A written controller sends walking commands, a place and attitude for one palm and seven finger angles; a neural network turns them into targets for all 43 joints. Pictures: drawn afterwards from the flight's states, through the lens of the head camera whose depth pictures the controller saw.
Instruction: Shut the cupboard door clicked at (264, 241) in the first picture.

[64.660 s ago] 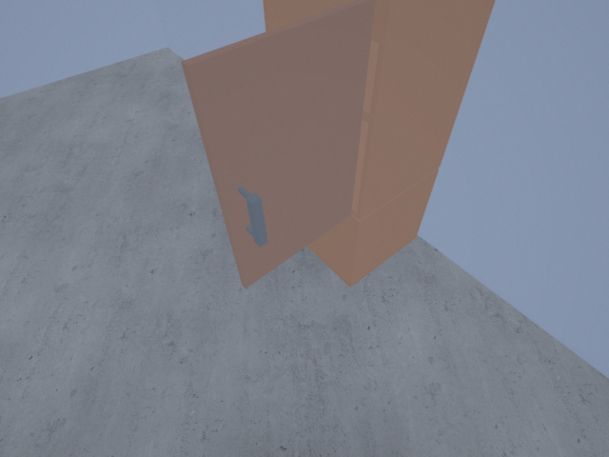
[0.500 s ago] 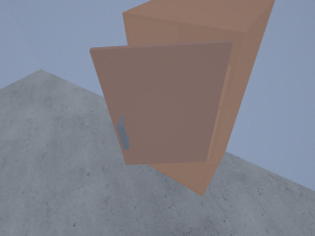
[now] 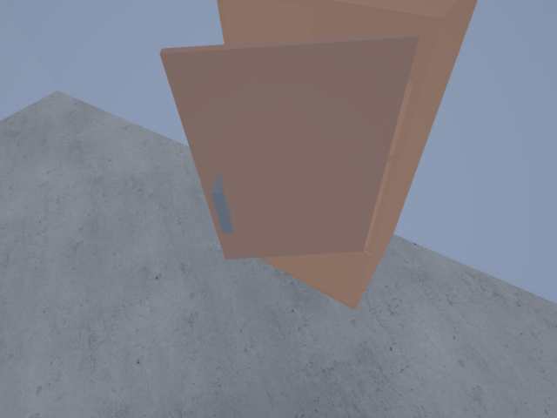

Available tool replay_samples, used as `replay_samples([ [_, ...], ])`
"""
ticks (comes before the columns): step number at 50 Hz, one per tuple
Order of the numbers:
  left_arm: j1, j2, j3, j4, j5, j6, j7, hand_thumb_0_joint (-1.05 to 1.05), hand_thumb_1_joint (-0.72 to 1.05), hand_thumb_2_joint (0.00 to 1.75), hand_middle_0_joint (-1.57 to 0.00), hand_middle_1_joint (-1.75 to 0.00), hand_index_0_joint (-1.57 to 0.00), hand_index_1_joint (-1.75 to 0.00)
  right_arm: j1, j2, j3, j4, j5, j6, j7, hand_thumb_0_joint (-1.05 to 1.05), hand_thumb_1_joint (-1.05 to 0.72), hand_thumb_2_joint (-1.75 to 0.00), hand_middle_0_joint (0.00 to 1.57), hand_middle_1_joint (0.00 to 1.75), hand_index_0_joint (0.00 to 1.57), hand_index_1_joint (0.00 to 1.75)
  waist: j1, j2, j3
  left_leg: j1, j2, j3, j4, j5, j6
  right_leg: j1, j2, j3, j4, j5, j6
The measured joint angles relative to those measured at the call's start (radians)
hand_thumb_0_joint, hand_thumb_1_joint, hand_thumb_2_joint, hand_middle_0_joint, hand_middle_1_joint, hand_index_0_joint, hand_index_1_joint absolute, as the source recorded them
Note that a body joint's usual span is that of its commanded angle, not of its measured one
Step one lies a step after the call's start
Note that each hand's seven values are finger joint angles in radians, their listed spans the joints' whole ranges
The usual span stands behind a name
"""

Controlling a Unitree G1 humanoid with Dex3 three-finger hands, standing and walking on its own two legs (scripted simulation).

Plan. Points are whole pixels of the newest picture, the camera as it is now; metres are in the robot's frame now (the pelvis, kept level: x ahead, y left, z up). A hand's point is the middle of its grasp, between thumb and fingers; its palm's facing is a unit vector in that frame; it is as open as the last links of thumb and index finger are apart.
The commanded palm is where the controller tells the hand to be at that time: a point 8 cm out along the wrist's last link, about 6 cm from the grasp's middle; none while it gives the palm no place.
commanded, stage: come to a stop and stand still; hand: left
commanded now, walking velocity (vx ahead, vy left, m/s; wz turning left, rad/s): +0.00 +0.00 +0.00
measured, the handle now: (223, 203) +0.55 +0.15 -0.08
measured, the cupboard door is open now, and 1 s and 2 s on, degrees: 35 35 35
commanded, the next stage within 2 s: look again from close up in 1.08 s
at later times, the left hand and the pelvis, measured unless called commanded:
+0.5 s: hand out of the picture +0.00 +0.12 -0.17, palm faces +0.04 -0.98 -0.17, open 7.3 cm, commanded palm none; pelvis +0.02 -0.03 +0.00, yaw +1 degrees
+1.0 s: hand out of the picture +0.02 +0.10 -0.17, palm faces +0.06 -0.98 -0.21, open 7.3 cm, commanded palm none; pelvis +0.04 -0.06 +0.00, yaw +1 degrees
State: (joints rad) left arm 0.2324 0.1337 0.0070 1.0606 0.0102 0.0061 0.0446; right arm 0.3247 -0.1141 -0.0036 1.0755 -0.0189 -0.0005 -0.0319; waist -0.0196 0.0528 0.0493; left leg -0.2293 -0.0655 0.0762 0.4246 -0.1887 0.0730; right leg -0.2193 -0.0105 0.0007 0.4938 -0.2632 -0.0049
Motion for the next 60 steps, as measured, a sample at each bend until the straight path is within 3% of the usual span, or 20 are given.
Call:
replay_samples([
  [13, 0.077, -0.028, -0.024, 0.043, 0.002, -0.012, -0.010, 0.00, 0.92, 0.90, -0.19, -0.30, -0.20, -0.30, -0.035, -0.053, -0.007, 0.008, 0.010, -0.012, 0.002, 0.01, -0.91, -0.90, 0.19, 0.29, 0.20, 0.30, 0.020, -0.033, 0.001, 0.015, 0.011, -0.013, -0.036, 0.015, -0.021, 0.010, 0.012, -0.011, -0.023, 0.004, -0.020],
  [21, 0.079, -0.042, -0.033, 0.067, 0.001, -0.023, -0.009, 0.01, 0.91, 0.90, -0.20, -0.30, -0.20, -0.30, -0.050, -0.037, 0.004, 0.033, 0.014, -0.018, -0.002, 0.01, -0.91, -0.90, 0.19, 0.29, 0.20, 0.30, 0.025, -0.040, 0.007, 0.035, 0.027, -0.024, -0.040, 0.004, -0.039, 0.041, 0.029, -0.020, -0.047, 0.002, -0.036],
  [42, 0.060, -0.010, -0.017, 0.050, -0.003, -0.033, 0.004, 0.01, 0.92, 0.90, -0.20, -0.30, -0.20, -0.30, -0.047, -0.016, 0.010, 0.067, 0.013, -0.013, -0.010, 0.01, -0.92, -0.90, 0.20, 0.29, 0.20, 0.30, 0.025, -0.040, 0.009, 0.073, 0.056, -0.047, -0.043, -0.024, -0.080, 0.091, 0.060, -0.040, -0.071, -0.022, -0.073],
  [60, 0.076, -0.020, -0.011, 0.048, -0.004, -0.031, 0.006, 0.00, 0.91, 0.90, -0.20, -0.30, -0.20, -0.30, -0.056, -0.020, 0.006, 0.062, 0.014, -0.008, -0.020, 0.01, -0.92, -0.90, 0.20, 0.29, 0.20, 0.30, 0.034, -0.052, 0.009, 0.087, 0.075, -0.060, -0.036, -0.037, -0.098, 0.121, 0.080, -0.051, -0.094, -0.021, -0.089],
])
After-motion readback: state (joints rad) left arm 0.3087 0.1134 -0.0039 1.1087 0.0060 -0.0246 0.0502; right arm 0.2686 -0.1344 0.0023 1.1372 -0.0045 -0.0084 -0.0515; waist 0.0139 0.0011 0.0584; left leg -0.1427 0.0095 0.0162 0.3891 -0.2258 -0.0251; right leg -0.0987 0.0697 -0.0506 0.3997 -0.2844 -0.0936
